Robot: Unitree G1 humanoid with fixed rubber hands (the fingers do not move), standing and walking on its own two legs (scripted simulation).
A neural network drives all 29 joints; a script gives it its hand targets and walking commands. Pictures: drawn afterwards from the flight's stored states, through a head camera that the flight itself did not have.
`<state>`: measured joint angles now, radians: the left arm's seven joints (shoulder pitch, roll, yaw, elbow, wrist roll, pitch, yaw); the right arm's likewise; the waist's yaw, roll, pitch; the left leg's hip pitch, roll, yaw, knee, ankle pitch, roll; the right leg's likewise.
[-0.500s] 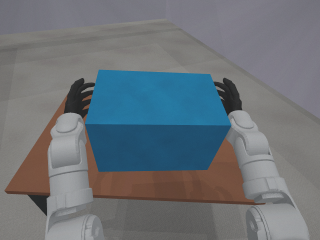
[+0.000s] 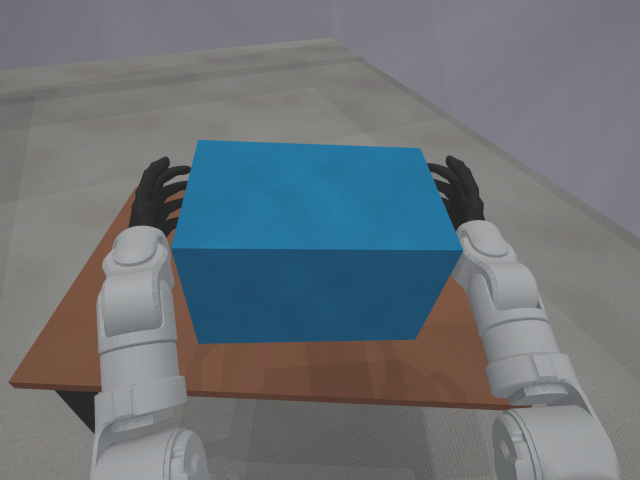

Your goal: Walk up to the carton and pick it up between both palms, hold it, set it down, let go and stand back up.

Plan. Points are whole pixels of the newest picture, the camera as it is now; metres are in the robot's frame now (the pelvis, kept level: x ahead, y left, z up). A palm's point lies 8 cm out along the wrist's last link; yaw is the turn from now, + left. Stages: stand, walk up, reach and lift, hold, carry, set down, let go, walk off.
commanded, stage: hold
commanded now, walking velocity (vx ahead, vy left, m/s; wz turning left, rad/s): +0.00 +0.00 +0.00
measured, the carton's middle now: (311, 244) +0.36 +0.00 +0.14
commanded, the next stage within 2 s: none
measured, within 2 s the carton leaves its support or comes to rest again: neither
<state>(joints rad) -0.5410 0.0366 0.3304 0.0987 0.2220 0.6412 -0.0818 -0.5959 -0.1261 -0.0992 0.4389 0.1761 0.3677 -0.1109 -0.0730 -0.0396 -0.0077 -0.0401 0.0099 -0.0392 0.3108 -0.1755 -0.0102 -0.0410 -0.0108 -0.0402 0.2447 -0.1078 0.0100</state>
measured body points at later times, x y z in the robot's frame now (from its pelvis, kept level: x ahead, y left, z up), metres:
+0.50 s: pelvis +0.00 +0.00 +0.00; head -0.04 +0.02 +0.45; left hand +0.37 +0.18 +0.18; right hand +0.37 -0.19 +0.17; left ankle +0.00 +0.12 -0.75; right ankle +0.02 -0.13 -0.75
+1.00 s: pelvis +0.00 +0.00 +0.00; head -0.03 +0.02 +0.45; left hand +0.37 +0.19 +0.18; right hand +0.37 -0.19 +0.18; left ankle +0.00 +0.12 -0.75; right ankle +0.02 -0.13 -0.75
